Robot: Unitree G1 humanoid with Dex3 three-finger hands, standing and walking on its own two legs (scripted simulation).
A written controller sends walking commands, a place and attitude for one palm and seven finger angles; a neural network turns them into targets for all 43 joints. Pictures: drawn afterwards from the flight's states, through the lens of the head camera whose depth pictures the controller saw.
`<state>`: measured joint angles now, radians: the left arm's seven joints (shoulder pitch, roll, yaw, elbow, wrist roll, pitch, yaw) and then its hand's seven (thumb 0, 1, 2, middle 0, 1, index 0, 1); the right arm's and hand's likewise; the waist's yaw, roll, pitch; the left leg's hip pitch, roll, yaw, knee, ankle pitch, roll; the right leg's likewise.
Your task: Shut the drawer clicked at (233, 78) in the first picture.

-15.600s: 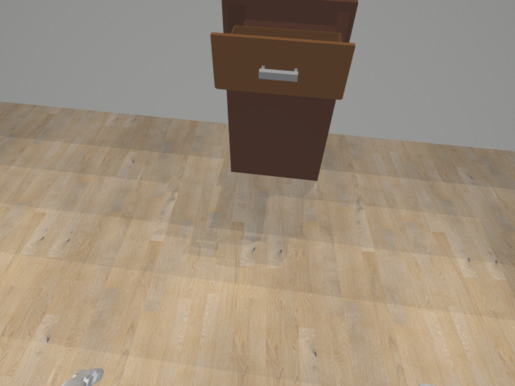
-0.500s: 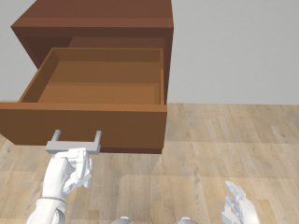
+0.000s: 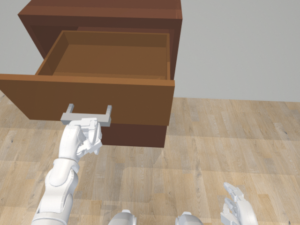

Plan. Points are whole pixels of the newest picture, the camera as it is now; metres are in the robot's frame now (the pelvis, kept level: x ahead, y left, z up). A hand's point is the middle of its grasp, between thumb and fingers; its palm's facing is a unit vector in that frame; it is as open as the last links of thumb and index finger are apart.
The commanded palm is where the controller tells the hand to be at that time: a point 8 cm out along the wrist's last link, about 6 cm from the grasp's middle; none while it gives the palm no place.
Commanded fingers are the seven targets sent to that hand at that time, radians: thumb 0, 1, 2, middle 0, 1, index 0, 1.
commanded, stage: push the drawer shut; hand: left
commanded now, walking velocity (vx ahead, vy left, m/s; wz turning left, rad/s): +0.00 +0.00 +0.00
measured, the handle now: (88, 113) +0.39 +0.19 +0.07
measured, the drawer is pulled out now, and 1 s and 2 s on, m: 0.24 0.11 0.00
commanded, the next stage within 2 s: none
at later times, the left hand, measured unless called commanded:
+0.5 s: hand (104, 116) +0.38 +0.14 +0.06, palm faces -0.02 -1.00 -0.05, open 2.7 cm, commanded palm +0.38 +0.20 +0.07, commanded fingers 0.00 0.90 0.90 -1.40 -1.60 -1.40 -1.60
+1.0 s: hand (107, 100) +0.44 +0.15 +0.06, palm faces -0.02 -1.00 -0.04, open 2.7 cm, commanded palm +0.43 +0.20 +0.07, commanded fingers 0.00 0.90 0.90 -1.40 -1.60 -1.40 -1.60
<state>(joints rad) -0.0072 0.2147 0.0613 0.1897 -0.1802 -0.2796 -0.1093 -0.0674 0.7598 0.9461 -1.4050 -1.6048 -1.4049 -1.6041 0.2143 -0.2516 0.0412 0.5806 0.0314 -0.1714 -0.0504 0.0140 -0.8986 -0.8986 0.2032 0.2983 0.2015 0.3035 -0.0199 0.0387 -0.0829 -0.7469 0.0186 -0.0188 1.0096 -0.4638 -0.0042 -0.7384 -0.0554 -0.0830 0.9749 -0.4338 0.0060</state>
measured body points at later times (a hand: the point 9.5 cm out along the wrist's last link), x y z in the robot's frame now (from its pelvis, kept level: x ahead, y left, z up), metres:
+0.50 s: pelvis +0.01 +0.00 +0.01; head +0.09 -0.01 +0.45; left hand +0.38 +0.20 +0.06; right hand +0.12 -0.26 -0.10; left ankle +0.02 +0.12 -0.68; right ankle +0.03 -0.13 -0.68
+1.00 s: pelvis +0.01 +0.00 +0.00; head +0.10 -0.01 +0.44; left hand +0.43 +0.20 +0.06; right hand +0.08 -0.27 -0.12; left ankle +0.02 +0.12 -0.68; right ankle +0.03 -0.13 -0.68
